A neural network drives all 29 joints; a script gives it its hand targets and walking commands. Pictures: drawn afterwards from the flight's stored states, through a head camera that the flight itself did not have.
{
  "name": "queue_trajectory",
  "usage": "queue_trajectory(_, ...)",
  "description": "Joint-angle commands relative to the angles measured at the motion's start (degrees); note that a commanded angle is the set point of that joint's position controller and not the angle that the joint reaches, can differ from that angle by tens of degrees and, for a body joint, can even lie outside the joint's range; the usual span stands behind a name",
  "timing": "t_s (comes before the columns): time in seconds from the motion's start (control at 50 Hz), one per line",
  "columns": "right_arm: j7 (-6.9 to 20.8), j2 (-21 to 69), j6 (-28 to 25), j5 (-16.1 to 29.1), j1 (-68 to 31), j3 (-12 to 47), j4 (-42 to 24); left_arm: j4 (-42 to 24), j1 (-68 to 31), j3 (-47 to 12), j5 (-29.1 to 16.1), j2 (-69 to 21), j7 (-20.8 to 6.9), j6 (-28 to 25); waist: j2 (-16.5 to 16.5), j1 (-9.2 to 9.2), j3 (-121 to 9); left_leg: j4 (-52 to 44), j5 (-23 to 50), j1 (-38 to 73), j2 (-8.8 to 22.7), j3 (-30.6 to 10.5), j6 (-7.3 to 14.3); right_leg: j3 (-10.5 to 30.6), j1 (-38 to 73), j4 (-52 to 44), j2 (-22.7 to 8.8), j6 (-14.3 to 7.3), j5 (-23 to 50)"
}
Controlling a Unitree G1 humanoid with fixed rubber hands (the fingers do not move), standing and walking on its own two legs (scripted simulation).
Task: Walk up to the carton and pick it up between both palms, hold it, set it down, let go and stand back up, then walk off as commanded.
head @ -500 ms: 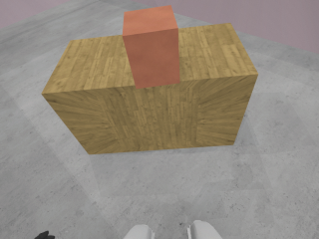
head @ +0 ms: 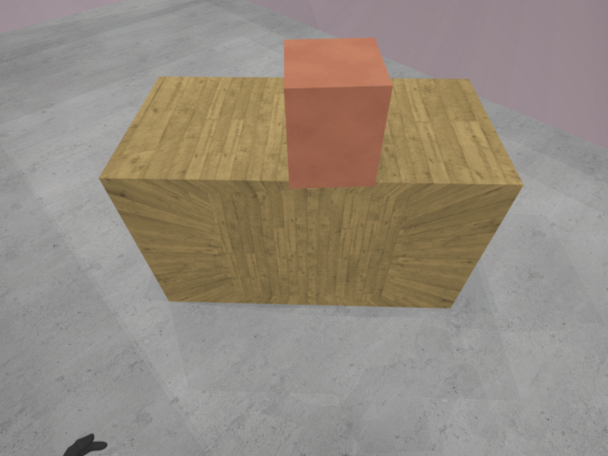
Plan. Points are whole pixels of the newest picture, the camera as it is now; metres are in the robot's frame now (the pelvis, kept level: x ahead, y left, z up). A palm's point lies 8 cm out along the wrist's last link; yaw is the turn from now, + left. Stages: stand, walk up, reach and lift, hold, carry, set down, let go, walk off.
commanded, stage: walk off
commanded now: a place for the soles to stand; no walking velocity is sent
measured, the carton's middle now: (330, 115) +0.82 -0.03 +0.00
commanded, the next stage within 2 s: stand in 0.46 s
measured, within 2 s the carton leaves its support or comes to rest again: neither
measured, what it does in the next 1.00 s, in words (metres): stands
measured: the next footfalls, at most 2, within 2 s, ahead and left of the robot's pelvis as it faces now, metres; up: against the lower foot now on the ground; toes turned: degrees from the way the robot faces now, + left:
none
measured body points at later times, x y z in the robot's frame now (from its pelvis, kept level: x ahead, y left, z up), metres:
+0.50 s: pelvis -0.01 +0.01 +0.01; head +0.02 +0.00 +0.46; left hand +0.11 +0.34 -0.07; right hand +0.10 -0.28 -0.11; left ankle +0.01 +0.15 -0.68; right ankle +0.01 -0.12 -0.68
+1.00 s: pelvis -0.04 -0.01 +0.02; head -0.04 -0.03 +0.46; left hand +0.09 +0.32 -0.05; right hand +0.08 -0.30 -0.10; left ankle +0.01 +0.15 -0.68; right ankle +0.01 -0.12 -0.68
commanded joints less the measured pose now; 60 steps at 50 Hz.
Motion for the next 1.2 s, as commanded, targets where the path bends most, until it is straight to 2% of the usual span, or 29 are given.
queue_trajectory(0.0,-0.1,-13.7,-2.4,-0.8,4.5,-4.5,-1.8,0.0,-3.4,-0.4,-0.5,11.3,1.9,-0.8,1.9,-3.31,-8.4,-24.6,33.0,11.5,7.1,-4.5,7.2,6.0,0.9,-6.4,-6.8,-6.3,45.2)
queue_trajectory(0.02,-0.3,-16.2,-2.4,-1.9,5.2,-5.1,-2.2,-1.0,-4.2,-0.7,-0.7,9.1,1.9,-0.3,9.7,-3.55,-11.0,-28.1,42.0,15.3,13.0,-16.8,10.0,1.8,-4.3,-0.2,-2.3,-2.8,27.8)
queue_trajectory(0.04,-0.4,-18.7,-2.5,-1.7,2.8,-5.2,-2.7,-0.9,-5.5,-0.9,-0.7,9.3,2.0,0.2,13.6,-3.26,-8.2,-31.2,51.8,13.0,20.5,-27.8,14.9,1.3,-8.3,4.4,0.2,-1.5,-2.8)
queue_trajectory(0.06,-0.4,-18.3,-2.4,-1.6,1.7,-5.1,-2.6,-0.2,-6.1,-0.8,-1.0,10.5,2.1,0.4,11.1,-2.96,-6.3,-29.8,53.1,14.1,20.1,-29.4,17.8,2.6,-9.8,4.5,-0.3,-2.1,-10.9)
queue_trajectory(0.12,-0.9,-17.0,-2.2,-1.8,-1.8,-4.4,-3.4,0.4,-4.2,-1.1,-1.0,11.0,1.3,-0.4,9.9,-1.13,-3.7,-25.7,57.6,11.9,15.7,-22.2,14.8,2.0,-6.0,-6.4,-2.1,-2.2,-0.9)
queue_trajectory(0.16,-0.4,-15.5,-1.3,-1.0,-5.0,-3.7,-4.2,3.0,1.3,-0.2,-1.0,11.1,1.3,-0.9,10.2,1.22,-7.8,-20.7,53.9,8.0,11.1,-14.9,10.8,0.5,5.1,-16.9,-3.6,-2.7,22.6)
queue_trajectory(0.2,-0.4,-12.9,-1.2,-0.2,-4.4,-3.7,-4.3,4.3,4.2,0.7,-0.1,12.5,1.6,-1.5,4.2,2.81,-12.8,-11.0,46.6,-1.7,5.9,-4.3,5.6,9.8,20.5,-17.8,-7.2,-7.4,39.4)
queue_trajectory(0.22,-0.6,-11.9,-1.0,0.5,-4.7,-3.4,-5.6,3.7,6.9,1.5,0.2,15.6,1.8,-1.7,-2.2,4.26,-14.0,-0.4,33.4,-4.5,1.8,0.5,3.6,17.5,22.4,-20.9,-14.5,-12.4,48.9)
queue_trajectory(0.24,-0.9,-12.7,-0.5,0.2,-2.8,-3.8,-6.3,2.4,4.9,2.0,0.2,15.9,1.6,-1.7,-5.4,3.09,-13.3,2.1,8.6,-6.4,0.6,3.9,2.8,22.0,22.4,-23.3,-18.9,-14.4,50.1)
queue_trajectory(0.26,-1.0,-13.4,-0.3,-0.9,-3.3,-4.0,-4.6,1.6,1.7,1.5,0.4,15.5,1.6,-1.9,-4.2,2.12,-10.5,0.2,-6.1,-7.2,1.8,4.6,2.5,24.0,19.1,-24.2,-20.6,-16.6,48.7)
queue_trajectory(0.28,-0.8,-14.1,-0.8,-1.0,-3.5,-4.4,-4.5,1.4,0.8,1.5,0.6,15.6,1.7,-1.6,-2.6,1.94,-7.6,-1.7,-7.8,-7.1,3.3,3.6,2.6,24.4,15.5,-22.8,-20.0,-18.0,48.8)
queue_trajectory(0.3,-0.4,-13.1,-1.0,-0.7,-2.2,-4.3,-3.3,1.7,-1.7,1.3,0.9,14.8,2.0,-1.3,-3.8,0.52,-6.0,-13.3,-2.6,-4.2,5.0,3.8,3.0,19.5,12.2,-18.9,-17.7,-16.2,49.3)
queue_trajectory(0.34,-0.2,-13.3,-2.0,-0.5,2.2,-4.5,-1.2,0.9,-4.7,-0.2,-0.3,11.5,1.9,-0.8,0.8,-2.59,-9.2,-21.4,30.7,9.1,7.0,-1.9,5.8,7.0,4.9,-9.2,-6.9,-8.2,45.5)
queue_trajectory(0.36,-0.3,-15.1,-2.3,-1.2,2.5,-4.5,-2.2,0.8,-4.3,-0.7,-0.9,9.9,1.8,-0.5,4.3,-2.68,-10.4,-26.3,38.0,11.5,12.2,-13.6,9.2,2.4,-0.4,-4.0,-1.9,-3.8,32.6)
queue_trajectory(0.4,0.0,-17.9,-2.1,-1.4,0.1,-5.2,-3.2,0.5,-4.4,-0.7,-1.3,10.9,1.9,0.8,8.7,-2.02,-8.5,-32.5,44.4,10.7,20.3,-26.8,16.3,1.0,-4.3,0.8,1.2,-2.6,-6.6)
queue_trajectory(0.44,-0.2,-18.0,-1.5,-1.9,-3.1,-5.1,-3.1,2.1,-2.5,-0.4,-0.9,11.0,1.4,0.4,8.4,-0.78,-5.5,-31.8,38.1,8.3,18.9,-25.0,16.1,2.3,-2.4,-3.3,-0.2,-3.0,-7.4)
queue_trajectory(0.48,0.1,-13.4,-1.3,-0.8,-8.4,-3.8,-2.6,2.5,2.0,-0.6,-0.6,7.7,1.4,-0.4,8.0,2.52,-8.3,-22.8,43.1,3.7,12.9,-10.7,10.2,2.7,10.8,-21.3,-1.9,-3.1,16.6)
queue_trajectory(0.5,0.0,-10.9,-1.2,-0.1,-8.9,-3.6,-3.2,3.4,2.5,-0.1,0.3,9.3,1.6,-1.1,0.3,2.65,-10.3,-17.3,38.6,-0.7,9.0,-5.2,6.7,9.4,15.4,-23.4,-5.5,-5.6,27.6)
queue_trajectory(0.54,-0.3,-11.7,0.1,0.1,-5.8,-4.1,-2.5,1.7,-0.1,0.8,1.9,14.8,1.3,-1.2,-3.4,-0.16,-10.6,-10.1,12.0,1.8,2.1,4.2,4.3,22.5,7.6,-28.0,-14.7,-13.4,27.0)
queue_trajectory(0.56,-0.2,-12.9,0.5,0.2,-1.6,-4.1,-1.0,1.2,-3.2,0.9,1.5,15.6,0.7,-1.3,-3.6,-1.8,-8.3,-13.3,5.3,5.6,2.7,4.9,4.6,21.7,2.2,-28.6,-16.1,-13.7,21.9)
queue_trajectory(0.62,0.6,-12.6,-0.2,-1.7,-4.9,-4.1,-0.4,2.0,-6.4,-0.2,0.6,10.3,0.8,-0.5,-2.0,-2.13,-6.5,-23.6,15.2,9.6,6.9,-2.6,7.5,13.6,-2.5,-25.5,-7.0,-6.6,10.0)
queue_trajectory(0.68,0.9,-12.5,-1.0,-1.4,-7.2,-3.3,-1.2,1.9,-4.6,0.1,0.4,10.4,0.4,-0.2,0.7,0.33,-4.5,-28.8,10.8,0.4,9.9,-9.0,8.8,7.7,3.9,-23.1,-2.7,-3.8,7.9)
queue_trajectory(0.74,1.2,-12.1,-0.3,-1.2,-9.4,-3.3,-1.0,2.2,-5.2,-0.3,1.1,10.4,0.1,-0.8,0.4,-0.39,-0.5,-27.3,2.2,-1.3,6.1,-3.4,7.0,12.8,1.1,-29.8,-5.8,-5.5,-2.3)
queue_trajectory(0.76,1.2,-12.5,-0.3,-1.4,-5.9,-3.4,-0.1,2.6,-5.1,-0.2,1.2,11.8,0.1,-0.8,-3.3,-0.59,-0.1,-27.1,2.5,-1.8,5.8,-2.6,6.7,14.1,1.9,-30.9,-6.7,-5.9,-4.6)
queue_trajectory(0.84,1.4,-11.3,-0.2,-1.1,-6.8,-3.9,-0.8,1.8,-6.0,0.4,1.4,12.8,0.2,-0.7,-2.8,-1.27,-2.6,-22.5,5.7,4.0,4.5,1.6,6.2,18.1,-1.9,-34.3,-9.3,-6.6,-5.9)
queue_trajectory(0.9,1.6,-11.7,-0.6,-1.3,-5.8,-4.0,0.1,1.9,-8.0,-0.1,1.0,11.5,0.2,-0.7,-5.0,-2.29,-2.1,-24.6,5.0,6.3,5.0,0.0,6.5,17.1,-4.1,-33.7,-7.9,-6.1,-4.6)
queue_trajectory(0.96,1.7,-11.5,-0.2,-1.6,-4.9,-3.7,0.2,2.0,-6.1,0.3,0.9,12.5,0.1,-0.5,-0.9,-1.05,-1.3,-28.1,2.6,3.4,6.1,-2.2,6.3,15.1,-1.8,-31.8,-6.4,-5.0,-7.2)
queue_trajectory(1.04,1.4,-11.9,-0.3,-1.5,-8.1,-3.7,-0.5,3.6,-2.9,-0.2,0.7,10.4,-0.1,-0.5,-0.5,0.75,-3.9,-28.1,7.0,2.8,7.0,-4.2,6.4,11.0,3.1,-29.2,-4.3,-3.6,3.0)
queue_trajectory(1.18,1.0,-10.8,0.2,-0.8,-5.4,-3.2,0.1,2.5,-4.9,-0.4,0.9,11.9,0.3,-0.9,-2.8,-1.92,-8.3,-23.1,16.0,7.9,5.3,0.4,5.2,15.6,3.0,-30.0,-8.3,-6.0,13.4)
